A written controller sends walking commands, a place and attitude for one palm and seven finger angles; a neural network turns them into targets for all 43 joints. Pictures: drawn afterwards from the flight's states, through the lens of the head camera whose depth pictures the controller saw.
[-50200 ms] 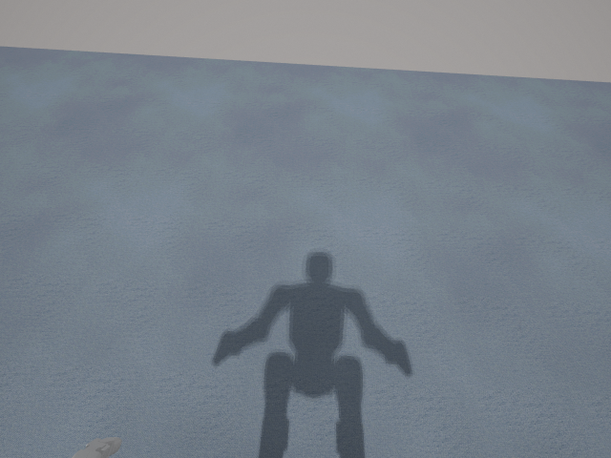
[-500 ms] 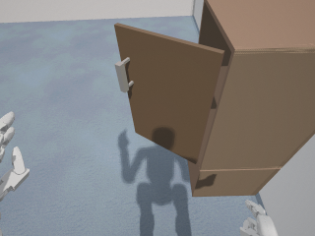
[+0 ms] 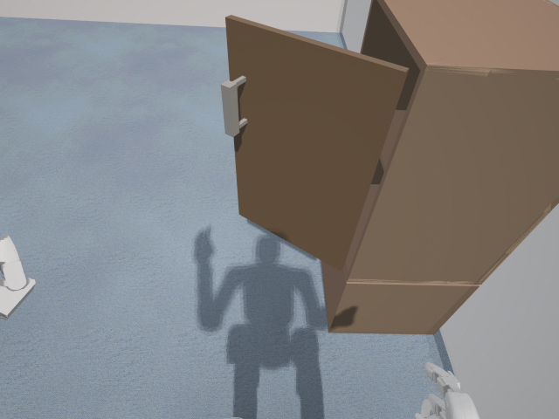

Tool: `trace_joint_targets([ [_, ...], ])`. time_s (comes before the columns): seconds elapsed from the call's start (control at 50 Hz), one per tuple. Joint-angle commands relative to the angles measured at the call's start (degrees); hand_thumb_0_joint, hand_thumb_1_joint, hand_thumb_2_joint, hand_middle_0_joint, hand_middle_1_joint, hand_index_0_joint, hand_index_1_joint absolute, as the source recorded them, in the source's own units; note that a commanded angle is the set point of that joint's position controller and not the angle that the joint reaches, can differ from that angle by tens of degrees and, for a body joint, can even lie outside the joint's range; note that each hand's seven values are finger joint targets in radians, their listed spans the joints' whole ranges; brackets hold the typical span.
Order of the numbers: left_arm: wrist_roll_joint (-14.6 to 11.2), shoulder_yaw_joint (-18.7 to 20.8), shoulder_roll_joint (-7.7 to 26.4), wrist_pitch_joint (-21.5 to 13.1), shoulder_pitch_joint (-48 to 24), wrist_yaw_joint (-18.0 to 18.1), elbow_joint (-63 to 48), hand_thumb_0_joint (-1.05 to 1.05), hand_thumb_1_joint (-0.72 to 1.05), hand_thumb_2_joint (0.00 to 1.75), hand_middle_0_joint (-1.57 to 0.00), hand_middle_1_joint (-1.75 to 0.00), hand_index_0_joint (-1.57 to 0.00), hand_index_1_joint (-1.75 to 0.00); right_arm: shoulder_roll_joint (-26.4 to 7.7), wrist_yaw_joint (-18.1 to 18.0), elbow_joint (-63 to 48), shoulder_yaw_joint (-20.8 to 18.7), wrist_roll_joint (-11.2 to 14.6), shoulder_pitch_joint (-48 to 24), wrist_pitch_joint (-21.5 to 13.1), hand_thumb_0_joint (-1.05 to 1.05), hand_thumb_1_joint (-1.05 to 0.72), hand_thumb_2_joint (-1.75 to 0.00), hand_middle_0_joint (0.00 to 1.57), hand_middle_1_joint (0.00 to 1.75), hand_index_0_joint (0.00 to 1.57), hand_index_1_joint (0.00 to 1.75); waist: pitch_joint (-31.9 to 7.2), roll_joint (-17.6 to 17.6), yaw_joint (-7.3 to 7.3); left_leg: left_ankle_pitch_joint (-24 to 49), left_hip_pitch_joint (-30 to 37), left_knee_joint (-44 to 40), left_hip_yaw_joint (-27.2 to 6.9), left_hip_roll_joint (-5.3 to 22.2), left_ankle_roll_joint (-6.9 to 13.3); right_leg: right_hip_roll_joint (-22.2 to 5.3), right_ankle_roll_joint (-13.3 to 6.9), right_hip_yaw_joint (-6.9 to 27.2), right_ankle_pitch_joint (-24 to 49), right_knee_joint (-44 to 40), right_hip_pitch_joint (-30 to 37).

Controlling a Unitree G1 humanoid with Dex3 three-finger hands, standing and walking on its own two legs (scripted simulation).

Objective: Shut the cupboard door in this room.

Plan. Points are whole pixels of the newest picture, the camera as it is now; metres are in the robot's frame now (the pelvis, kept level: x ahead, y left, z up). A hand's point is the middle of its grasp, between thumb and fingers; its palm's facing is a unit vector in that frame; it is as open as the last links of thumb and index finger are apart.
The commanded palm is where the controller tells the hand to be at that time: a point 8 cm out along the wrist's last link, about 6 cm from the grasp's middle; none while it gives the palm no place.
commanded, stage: step back with the hand held close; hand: left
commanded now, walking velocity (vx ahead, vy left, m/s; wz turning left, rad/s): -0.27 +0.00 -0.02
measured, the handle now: (236, 106) +0.73 +0.15 +0.07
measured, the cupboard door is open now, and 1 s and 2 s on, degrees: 56 56 56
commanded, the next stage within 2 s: stop stepping back and stand still in 0.64 s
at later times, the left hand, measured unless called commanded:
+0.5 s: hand out of the picture +0.12 +0.28 +0.19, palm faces +0.50 -0.73 -0.46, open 7.4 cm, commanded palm +0.07 +0.30 +0.20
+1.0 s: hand out of the picture +0.07 +0.29 +0.17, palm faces +0.42 -0.83 -0.37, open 7.4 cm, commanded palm +0.00 +0.31 +0.20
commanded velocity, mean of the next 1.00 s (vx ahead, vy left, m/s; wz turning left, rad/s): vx -0.26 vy -0.02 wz -0.03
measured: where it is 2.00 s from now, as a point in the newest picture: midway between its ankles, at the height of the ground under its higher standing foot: outside the picture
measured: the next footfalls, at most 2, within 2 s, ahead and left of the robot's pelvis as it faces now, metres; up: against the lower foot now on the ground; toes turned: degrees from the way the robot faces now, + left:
right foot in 0.52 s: -0.17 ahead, -0.13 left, +0.00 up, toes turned +1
left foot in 0.86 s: +0.00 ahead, +0.09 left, +0.00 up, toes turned -2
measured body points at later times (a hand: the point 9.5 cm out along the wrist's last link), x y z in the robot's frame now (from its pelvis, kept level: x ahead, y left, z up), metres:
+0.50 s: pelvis -0.06 +0.00 +0.01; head -0.05 +0.02 +0.45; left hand +0.09 +0.32 +0.22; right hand +0.10 -0.23 -0.07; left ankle +0.08 +0.08 -0.72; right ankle -0.18 -0.13 -0.70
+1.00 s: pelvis -0.15 +0.02 +0.02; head -0.15 +0.06 +0.46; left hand +0.04 +0.33 +0.19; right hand -0.02 -0.24 -0.05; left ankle -0.04 +0.09 -0.72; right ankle -0.21 -0.11 -0.71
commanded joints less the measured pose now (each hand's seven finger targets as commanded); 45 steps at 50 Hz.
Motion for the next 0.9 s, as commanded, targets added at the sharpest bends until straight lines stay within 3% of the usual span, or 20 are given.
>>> trace_joint_targets([
  [0.0, 0.2, 7.3, 11.0, -4.6, -4.0, 1.2, -13.4, 0.00, 0.90, 0.90, -0.20, -0.30, -0.20, -0.30, -8.5, -0.6, -9.0, -3.6, -0.3, -5.6, -4.2, 0.00, -0.90, -0.90, 0.20, 0.30, 0.20, 0.30, -4.0, 6.7, -0.52, -28.4, -24.0, -20.3, -12.6, 9.7, 1.9, -0.4, -0.6, 7.1, -0.8, 3.8, 23.1],
  [0.06, 0.2, 7.9, 11.4, -5.0, -3.6, 1.3, -12.4, 0.00, 0.90, 0.90, -0.20, -0.30, -0.20, -0.30, -8.4, -0.3, -8.5, -3.9, -0.4, -5.1, -4.3, 0.00, -0.90, -0.90, 0.20, 0.30, 0.20, 0.30, -3.1, 2.3, -0.68, -27.3, -23.4, -14.0, -10.0, 7.1, 1.0, -3.2, -2.0, 12.7, -3.4, -1.4, 18.7],
  [0.12, -0.8, 6.8, 11.8, -4.9, -3.2, 1.6, -12.6, 0.00, 0.90, 0.90, -0.20, -0.30, -0.20, -0.30, -7.2, 0.5, -7.4, -3.7, -0.6, -4.9, -4.1, 0.00, -0.90, -0.90, 0.20, 0.30, 0.20, 0.30, -3.3, -3.7, -1.07, -17.8, -11.6, -5.0, -7.5, 3.5, -2.1, -9.9, -5.2, 18.9, -8.7, -11.3, 5.5],
  [0.16, -1.2, 7.2, 13.0, -4.9, -2.1, 2.1, -13.3, 0.00, 0.90, 0.90, -0.20, -0.30, -0.20, -0.30, -6.7, 0.8, -6.9, -3.6, -0.5, -4.9, -3.7, 0.00, -0.90, -0.90, 0.20, 0.30, 0.20, 0.30, -4.6, -5.4, -1.35, -14.3, -4.9, -2.8, -6.5, 2.5, -2.7, -11.5, -5.8, 18.4, -11.5, -14.7, -0.1],
  [0.24, -1.2, 9.1, 14.1, -5.6, 0.2, 2.6, -15.6, 0.00, 0.90, 0.90, -0.20, -0.30, -0.20, -0.30, -7.9, 0.2, -7.4, -3.6, -0.2, -5.4, -3.4, 0.00, -0.90, -0.90, 0.20, 0.30, 0.20, 0.30, -6.2, 3.5, -1.67, -20.1, -9.4, -14.3, -11.5, 6.6, -0.2, -4.2, -2.0, 9.3, -11.3, -6.8, 5.3],
  [0.28, -0.3, 11.1, 14.2, -6.1, 0.5, 2.5, -16.3, 0.00, 0.90, 0.90, -0.20, -0.30, -0.20, -0.30, -8.8, -0.4, -8.2, -3.9, -0.2, -7.2, -4.2, 0.00, -0.90, -0.90, 0.20, 0.30, 0.20, 0.30, -6.9, 15.3, -0.43, -31.5, -24.8, -28.4, -21.3, 15.2, 3.2, 3.5, 0.3, 3.3, -4.1, 11.8, 20.7],
  [0.3, -0.6, 11.5, 14.4, -6.2, -0.1, 2.1, -18.0, 0.00, 0.90, 0.90, -0.20, -0.30, -0.20, -0.30, -8.1, -0.5, -7.9, -4.4, -0.8, -7.1, -4.7, 0.00, -0.90, -0.90, 0.20, 0.30, 0.20, 0.30, -8.4, 15.2, -0.07, -27.7, -23.9, -30.4, -23.5, 18.1, 3.8, 5.2, 0.6, 2.6, -4.2, 16.7, 21.8],
  [0.36, -1.6, 11.2, 12.9, -6.0, 3.2, 1.1, -14.3, 0.00, 0.90, 0.90, -0.20, -0.30, -0.20, -0.30, -7.7, 0.2, -6.7, -5.3, -0.6, -7.4, -6.4, 0.00, -0.90, -0.90, 0.20, 0.30, 0.20, 0.30, -9.3, 12.0, 0.23, -24.8, -16.1, -28.6, -18.2, 18.5, 2.9, 5.9, -0.2, 3.0, -13.0, 18.1, 17.5],
  [0.44, -3.9, 6.5, 10.4, -5.9, 2.1, 0.3, -13.2, 0.00, 0.90, 0.90, -0.20, -0.30, -0.20, -0.30, -6.3, 0.8, -3.1, -3.8, -1.4, -6.5, -7.4, 0.00, -0.90, -0.90, 0.20, 0.30, 0.20, 0.30, -8.1, 9.4, -0.29, -10.8, 2.2, -27.2, -14.6, 16.3, -1.5, 3.8, -1.4, 2.0, -16.6, -5.6, 8.8],
  [0.5, -2.8, 4.0, 11.4, -7.0, -6.5, 0.4, -15.2, 0.00, 0.90, 0.90, -0.20, -0.30, -0.20, -0.30, -5.9, 1.0, -1.2, -3.6, -1.4, -6.6, -6.9, 0.00, -0.90, -0.90, 0.20, 0.30, 0.20, 0.30, -11.2, 4.4, -0.73, 12.5, 16.4, -13.8, -5.2, 10.8, -5.2, -3.5, -3.6, 10.0, 0.1, -17.9, 2.3],
  [0.54, -2.0, 4.0, 13.3, -7.4, -12.3, 0.8, -16.7, 0.00, 0.90, 0.90, -0.20, -0.30, -0.20, -0.30, -5.4, 0.0, -1.1, -4.1, -0.9, -6.5, -7.4, 0.00, -0.90, -0.90, 0.20, 0.30, 0.20, 0.30, -18.2, 2.0, -1.23, 31.0, 28.0, -9.3, 0.5, 8.6, -5.3, -3.8, -1.1, 7.1, 20.0, -14.1, 1.3],
  [0.56, -2.5, 3.1, 13.0, -6.9, -13.5, 0.3, -17.2, 0.00, 0.90, 0.90, -0.20, -0.30, -0.20, -0.30, -5.6, -0.2, -1.7, -4.9, 0.6, -7.8, -7.6, 0.00, -0.90, -0.90, 0.20, 0.30, 0.20, 0.30, -20.1, -3.4, -1.82, 32.8, 31.7, -7.8, 0.7, 8.2, -3.8, -2.3, 3.3, 5.1, 26.6, -12.2, 0.6],
  [0.58, -2.9, 6.4, 16.0, -6.2, -10.4, 0.2, -16.7, 0.00, 0.90, 0.90, -0.20, -0.30, -0.20, -0.30, -5.8, -0.3, -3.0, -4.8, 0.9, -9.3, -7.5, 0.00, -0.90, -0.90, 0.20, 0.30, 0.20, 0.30, -20.4, -3.7, -0.93, 29.4, 31.5, -8.9, -0.7, 8.5, -3.1, -1.9, 4.3, 4.5, 23.5, -10.7, 0.3],
  [0.64, -4.8, 9.5, 16.0, -5.0, -0.6, -1.1, -14.7, 0.00, 0.90, 0.90, -0.20, -0.30, -0.20, -0.30, -4.9, 0.3, -6.4, -3.5, 0.2, -12.9, -5.2, 0.00, -0.90, -0.90, 0.20, 0.30, 0.20, 0.30, -12.6, 6.6, 0.05, 6.0, 18.7, -15.4, -2.3, 9.3, -3.1, -0.7, 0.9, 4.9, -2.5, -12.0, -0.7],
  [0.7, -4.8, 10.5, 18.0, -4.8, 3.0, -1.2, -14.2, 0.00, 0.90, 0.90, -0.20, -0.30, -0.20, -0.30, -3.8, 0.2, -6.3, -3.0, -0.1, -11.6, -3.5, 0.00, -0.90, -0.90, 0.20, 0.30, 0.20, 0.30, -4.0, -4.1, -0.64, -3.3, 17.0, 3.5, -0.7, 2.1, -7.8, -13.0, -7.3, 17.1, -20.9, -25.9, -17.1],
  [0.74, -3.5, 9.0, 16.4, -3.4, 3.1, -0.5, -10.6, 0.00, 0.90, 0.90, -0.20, -0.30, -0.20, -0.30, -3.5, 0.0, -5.0, -2.4, -1.0, -9.4, -2.7, 0.00, -0.90, -0.90, 0.20, 0.30, 0.20, 0.30, 2.3, -6.9, -0.93, -5.3, 6.9, 14.5, -3.4, 1.2, -7.4, -17.2, -10.8, 18.0, -5.7, -23.8, -15.1],
  [0.8, -2.5, 5.0, 13.7, -2.2, -5.3, 0.5, -8.0, 0.00, 0.90, 0.90, -0.20, -0.30, -0.20, -0.30, -5.4, -0.9, -4.6, -1.6, -0.6, -6.1, -2.8, 0.00, -0.90, -0.90, 0.20, 0.30, 0.20, 0.30, 4.9, -1.4, -2.55, 2.5, 5.6, -4.4, -5.3, 3.3, -5.8, -9.4, -5.0, 8.4, 7.3, -13.8, -4.5],
  [0.84, -2.5, 4.2, 13.3, -2.3, -7.4, 0.7, -8.6, 0.00, 0.90, 0.90, -0.20, -0.30, -0.20, -0.30, -7.8, -1.6, -5.2, -2.7, 0.4, -6.3, -4.7, 0.00, -0.90, -0.90, 0.20, 0.30, 0.20, 0.30, -0.2, 6.3, -0.57, 15.7, 10.4, -16.0, -10.1, 8.8, -3.2, -0.2, -0.7, 4.1, 1.8, -8.2, 1.7],
  [0.86, -2.8, 4.2, 13.2, -3.1, -6.8, 0.7, -8.8, 0.00, 0.90, 0.90, -0.20, -0.30, -0.20, -0.30, -8.4, -1.5, -5.3, -3.3, 1.2, -5.7, -5.6, 0.00, -0.90, -0.90, 0.20, 0.30, 0.20, 0.30, -3.2, 6.1, -0.01, 13.8, 12.5, -17.5, -11.3, 10.4, -2.2, 1.6, -0.3, 4.6, -1.0, -8.3, 4.9],
  [0.88, -3.0, 5.6, 14.6, -3.4, -3.5, 0.5, -9.9, 0.00, 0.90, 0.90, -0.20, -0.30, -0.20, -0.30, -8.0, -1.3, -5.7, -3.2, 0.3, -6.5, -6.9, 0.00, -0.90, -0.90, 0.20, 0.30, 0.20, 0.30, -5.9, 12.5, 0.41, 6.2, 13.2, -22.7, -16.8, 12.0, -1.7, 3.1, -0.2, 3.4, -6.2, -6.2, 4.7],
])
